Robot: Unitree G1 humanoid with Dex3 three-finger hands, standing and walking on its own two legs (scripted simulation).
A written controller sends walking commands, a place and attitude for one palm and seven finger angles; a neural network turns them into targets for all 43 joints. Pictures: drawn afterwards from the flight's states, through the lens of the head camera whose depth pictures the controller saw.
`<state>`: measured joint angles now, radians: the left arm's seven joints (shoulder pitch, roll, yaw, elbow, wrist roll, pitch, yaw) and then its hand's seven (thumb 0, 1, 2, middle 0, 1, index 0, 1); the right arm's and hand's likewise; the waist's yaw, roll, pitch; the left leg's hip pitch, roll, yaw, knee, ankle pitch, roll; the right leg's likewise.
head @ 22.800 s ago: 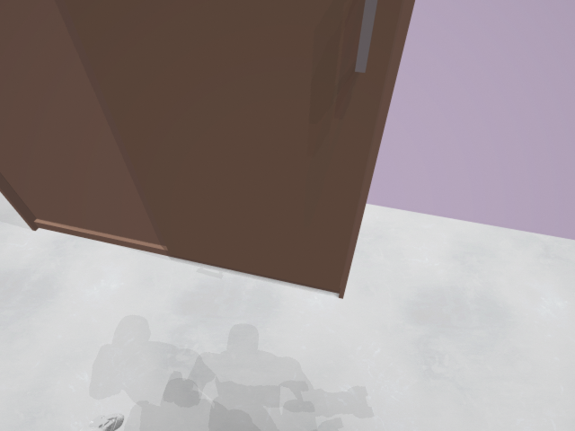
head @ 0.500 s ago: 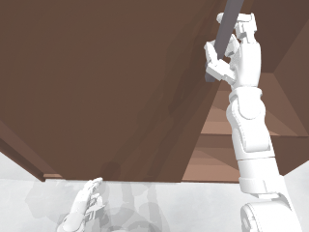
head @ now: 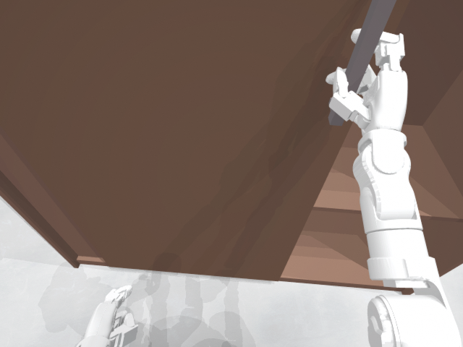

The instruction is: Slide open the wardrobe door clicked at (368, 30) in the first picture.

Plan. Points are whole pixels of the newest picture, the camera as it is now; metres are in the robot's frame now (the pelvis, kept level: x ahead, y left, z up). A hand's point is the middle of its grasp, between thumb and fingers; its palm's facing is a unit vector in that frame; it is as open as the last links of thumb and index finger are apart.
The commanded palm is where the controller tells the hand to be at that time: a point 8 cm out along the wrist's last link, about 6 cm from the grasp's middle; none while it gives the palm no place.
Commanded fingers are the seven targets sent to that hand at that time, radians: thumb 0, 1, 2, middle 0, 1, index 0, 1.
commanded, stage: loosen the grip on the handle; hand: right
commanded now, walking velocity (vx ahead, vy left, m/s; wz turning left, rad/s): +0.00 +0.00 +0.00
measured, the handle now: (355, 55) +0.46 -0.15 +0.28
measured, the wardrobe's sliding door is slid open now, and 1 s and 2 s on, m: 0.54 0.54 0.54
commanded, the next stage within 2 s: slip the hand off the handle in 0.60 s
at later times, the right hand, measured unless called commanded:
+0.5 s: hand (347, 95) +0.41 -0.14 +0.25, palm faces +0.16 +0.98 -0.09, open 14.3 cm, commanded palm +0.38 -0.18 +0.23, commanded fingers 0.00 0.55 -0.20 0.25 1.15 0.25 1.15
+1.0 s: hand (353, 97) +0.41 -0.15 +0.25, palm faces +0.07 +1.00 -0.06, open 14.9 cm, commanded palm +0.38 -0.23 +0.23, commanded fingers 0.00 0.55 -0.20 0.25 1.15 0.25 1.15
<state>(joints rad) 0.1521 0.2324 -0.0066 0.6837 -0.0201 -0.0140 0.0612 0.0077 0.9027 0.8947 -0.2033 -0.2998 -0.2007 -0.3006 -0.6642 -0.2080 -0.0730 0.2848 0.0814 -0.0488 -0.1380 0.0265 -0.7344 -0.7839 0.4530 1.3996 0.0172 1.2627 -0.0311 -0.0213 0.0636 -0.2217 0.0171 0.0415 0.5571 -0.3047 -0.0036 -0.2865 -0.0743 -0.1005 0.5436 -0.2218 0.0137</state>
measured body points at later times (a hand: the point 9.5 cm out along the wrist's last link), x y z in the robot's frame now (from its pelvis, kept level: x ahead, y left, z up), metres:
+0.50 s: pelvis -0.04 +0.01 -0.01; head -0.04 +0.00 +0.44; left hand +0.01 +0.28 -0.12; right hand +0.40 -0.20 +0.25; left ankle +0.00 +0.12 -0.73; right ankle +0.04 -0.12 -0.73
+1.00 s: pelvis +0.00 -0.01 +0.00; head -0.01 -0.02 +0.45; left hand +0.15 +0.23 -0.08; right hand +0.40 -0.20 +0.25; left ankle +0.00 +0.12 -0.73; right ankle +0.04 -0.12 -0.73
